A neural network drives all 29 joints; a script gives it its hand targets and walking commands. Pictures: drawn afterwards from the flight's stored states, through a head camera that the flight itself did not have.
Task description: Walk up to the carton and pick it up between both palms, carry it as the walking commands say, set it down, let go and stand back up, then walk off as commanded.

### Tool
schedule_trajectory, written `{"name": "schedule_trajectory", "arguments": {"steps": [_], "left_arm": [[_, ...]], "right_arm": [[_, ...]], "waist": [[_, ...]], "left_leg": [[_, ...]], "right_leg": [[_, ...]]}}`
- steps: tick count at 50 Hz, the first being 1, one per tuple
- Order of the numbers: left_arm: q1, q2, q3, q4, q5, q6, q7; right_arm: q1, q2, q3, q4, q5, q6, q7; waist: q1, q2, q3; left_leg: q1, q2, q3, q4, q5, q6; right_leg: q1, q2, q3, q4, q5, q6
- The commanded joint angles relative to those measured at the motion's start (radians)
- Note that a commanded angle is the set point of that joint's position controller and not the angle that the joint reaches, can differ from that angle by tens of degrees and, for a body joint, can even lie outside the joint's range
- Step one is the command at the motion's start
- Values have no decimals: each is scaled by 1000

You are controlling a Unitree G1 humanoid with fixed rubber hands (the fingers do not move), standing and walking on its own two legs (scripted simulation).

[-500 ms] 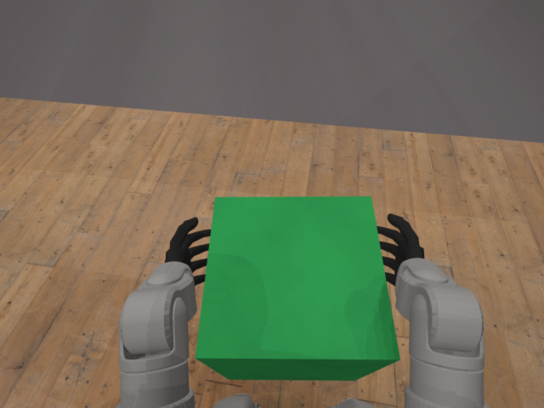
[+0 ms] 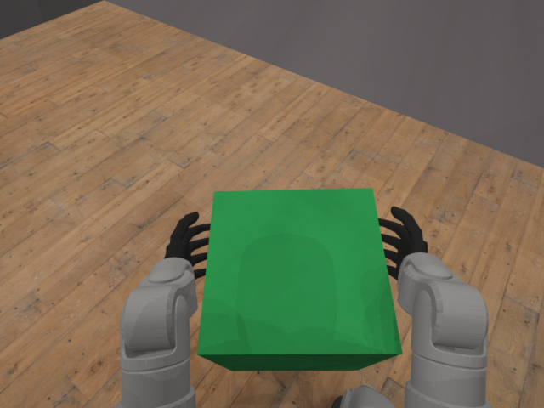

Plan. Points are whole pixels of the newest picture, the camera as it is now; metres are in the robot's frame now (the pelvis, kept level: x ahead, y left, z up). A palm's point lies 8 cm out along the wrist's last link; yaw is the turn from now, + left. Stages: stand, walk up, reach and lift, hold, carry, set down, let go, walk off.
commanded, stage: carry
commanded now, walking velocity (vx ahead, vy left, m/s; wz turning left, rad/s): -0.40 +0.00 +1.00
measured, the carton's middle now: (293, 290) +0.28 -0.02 +0.00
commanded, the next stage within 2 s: none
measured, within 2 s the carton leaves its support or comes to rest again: neither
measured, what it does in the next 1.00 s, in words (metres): walks backwards, turning left: right foot, then left foot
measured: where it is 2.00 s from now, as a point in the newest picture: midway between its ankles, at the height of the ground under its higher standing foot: outside the picture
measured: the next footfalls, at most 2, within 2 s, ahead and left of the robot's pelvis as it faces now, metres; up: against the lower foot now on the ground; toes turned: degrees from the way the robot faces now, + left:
right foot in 0.38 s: -0.15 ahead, -0.12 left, +0.00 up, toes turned +15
left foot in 0.68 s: -0.40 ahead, +0.11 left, +0.00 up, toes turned +42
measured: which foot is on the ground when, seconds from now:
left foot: down 0.00-0.38, up 0.40-0.66, down 0.68-1.00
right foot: up 0.00-0.36, down 0.38-0.68, up 0.70-1.00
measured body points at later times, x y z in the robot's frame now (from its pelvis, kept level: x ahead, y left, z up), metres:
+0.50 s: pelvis -0.22 -0.02 +0.03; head -0.18 -0.02 +0.48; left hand -0.03 +0.23 +0.10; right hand +0.10 -0.04 +0.09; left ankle -0.24 +0.10 -0.61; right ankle -0.19 -0.13 -0.71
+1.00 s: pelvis -0.42 -0.05 +0.02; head -0.41 -0.06 +0.47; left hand -0.32 +0.25 +0.10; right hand -0.11 +0.03 +0.09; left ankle -0.43 +0.08 -0.71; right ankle -0.37 -0.15 -0.69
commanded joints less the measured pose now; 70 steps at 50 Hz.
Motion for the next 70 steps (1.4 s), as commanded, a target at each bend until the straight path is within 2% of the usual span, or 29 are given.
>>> {"name": "schedule_trajectory", "arguments": {"steps": [1, 3, 5, 12, 17, 18, 19, 20, 21, 23, 25, 28, 32, 34, 35, 36, 37, 40, 42, 48, 51, 52, 54, 55, 58, 62, 65, 67, 70], "left_arm": [[-403, -938, -675, -19, -392, -5, -236], [-467, -1003, -747, -90, -458, -32, -237], [-508, -1010, -778, -136, -495, -40, -231], [-412, -928, -778, -103, -508, -3, -221], [-388, -917, -746, -58, -487, 10, -219], [-390, -904, -733, -58, -486, 14, -222], [-412, -909, -731, -54, -494, 17, -225], [-378, -929, -707, -21, -465, 12, -229], [-359, -949, -710, -31, -448, 3, -237], [-454, -962, -708, -100, -459, 1, -246], [-471, -908, -699, -115, -431, -2, -236], [-349, -854, -647, -75, -377, 12, -221], [-301, -862, -617, -28, -357, 10, -220], [-317, -891, -628, 5, -373, 8, -225], [-331, -895, -625, 22, -376, 7, -228], [-424, -926, -675, -39, -417, 1, -238], [-455, -956, -698, -39, -443, -8, -246], [-532, -1009, -765, -93, -520, -22, -262], [-553, -991, -781, -120, -550, -22, -268], [-461, -914, -743, -35, -534, 12, -276], [-431, -908, -705, 26, -504, 23, -276], [-431, -910, -699, 33, -498, 25, -276], [-401, -921, -676, 75, -456, 17, -274], [-422, -937, -672, 55, -454, 15, -273], [-438, -916, -641, 41, -429, 16, -266], [-414, -907, -621, 50, -406, 16, -252], [-381, -915, -620, 70, -405, 16, -250], [-410, -914, -645, 53, -428, 13, -254], [-496, -934, -685, 3, -466, 12, -264]], "right_arm": [[-369, 919, 720, -1, 431, 17, 293], [-417, 932, 715, -101, 447, -3, 296], [-372, 914, 673, -115, 443, -17, 292], [-273, 823, 646, -115, 385, 3, 270], [-343, 823, 675, -109, 399, 27, 287], [-350, 816, 680, -104, 398, 31, 287], [-333, 815, 681, -85, 395, 36, 285], [-352, 813, 698, -74, 402, 41, 285], [-397, 868, 727, -77, 409, 32, 285], [-482, 930, 769, -139, 465, 7, 286], [-518, 906, 788, -148, 506, 6, 282], [-437, 870, 789, -108, 503, 28, 272], [-376, 879, 759, -39, 474, 42, 280], [-364, 891, 741, -2, 457, 36, 287], [-361, 894, 723, 18, 446, 31, 288], [-368, 898, 704, 13, 426, 10, 286], [-366, 924, 692, 2, 422, -1, 285], [-334, 940, 656, -26, 395, -24, 270], [-312, 929, 636, -41, 370, -35, 255], [-279, 882, 673, -31, 350, -14, 244], [-294, 878, 702, -3, 365, 5, 257], [-306, 881, 710, 7, 373, 11, 263], [-413, 888, 748, -13, 415, 18, 274], [-436, 911, 756, -7, 434, 19, 279], [-483, 928, 788, -11, 481, 19, 291], [-481, 908, 785, -10, 490, 29, 284], [-440, 917, 767, 17, 474, 35, 283], [-417, 918, 737, 35, 446, 28, 286], [-414, 930, 711, 33, 428, 15, 281]], "waist": [[32, 326, -217], [46, 226, -273], [45, 273, -341], [32, 238, -374], [43, 335, -377], [45, 322, -366], [29, 129, -346], [37, -234, -347], [35, -279, -249], [20, -101, -213], [14, -122, -191], [39, -190, -259], [66, -252, -334], [50, -80, -326], [55, 120, -317], [31, 448, -322], [34, 368, -362], [41, 273, -370], [35, 240, -355], [32, 223, -332], [44, 203, -320], [40, 141, -318], [54, -173, -233], [55, -150, -198], [54, -68, -197], [55, -122, -243], [48, -84, -341], [53, 43, -356], [48, 86, -330]], "left_leg": [[75, 381, -589, -262, 933, 196], [107, 275, -370, -194, 844, 94], [203, 201, -288, -158, 825, 62], [221, 172, -493, -337, 534, 40], [60, 40, -406, -614, 236, -171], [-18, -2, -362, -604, 149, -222], [-75, -56, -299, -402, 117, -195], [-116, -198, -87, 87, -118, -184], [-219, -98, -34, 474, -245, -166], [-182, -32, -130, 792, -143, -93], [-210, -63, -70, 724, -29, -86], [-196, -44, 50, 319, -72, -100], [-61, -61, 109, -80, -39, -71], [153, 15, 21, -327, 181, -67], [297, 206, -173, -253, 711, -28], [290, 369, -389, -194, 1156, 128], [286, 368, -361, -165, 1198, 152], [204, 263, -197, -197, 573, 121], [170, 249, -202, -254, 339, 132], [82, 261, -315, -369, 54, 147], [27, 205, -288, -355, 7, 92], [-40, 169, -263, -300, 30, 58], [-165, 26, -85, -48, -12, -24], [-137, 22, -60, 84, -55, -26], [-99, 4, -88, 238, -6, -19], [-89, 6, -28, -43, -24, -34], [135, 48, -4, -300, 179, -23], [189, 127, -79, -222, 448, 8], [103, 128, -107, -262, 276, 24]], "right_leg": [[-121, 156, 249, 352, -435, 125], [-122, 191, 299, 479, -227, 93], [-145, 210, 307, 534, -137, 77], [37, 300, 325, 300, -209, 53], [495, 404, 165, -274, -268, -20], [628, 372, 139, -441, -224, -34], [658, 232, 250, -499, -111, -41], [466, -150, 506, -481, 62, -192], [266, -342, 479, -495, 405, -302], [192, -174, 187, -350, 635, -251], [268, -55, 89, -221, 670, -178], [467, -24, 78, -109, 802, -117], [528, -95, 191, -87, 695, -90], [328, -36, 146, 23, 421, 23], [90, 27, 147, 118, -96, 78], [-87, 163, 146, 232, -437, 124], [-69, 165, 243, 356, -426, 99], [-58, 196, 290, 449, -195, 71], [-42, 217, 279, 427, -172, 63], [148, 296, 244, 74, -263, 26], [328, 305, 197, -301, -134, -2], [410, 233, 271, -352, -128, -12], [297, -61, 579, -476, -175, -136], [195, -95, 549, -502, -162, -166], [171, 12, 379, -454, -43, -147], [342, 59, 366, -357, 218, -148], [369, 84, 346, -279, 406, -98], [310, 151, 308, -240, 370, -29], [298, 174, 285, -259, 91, -21]]}}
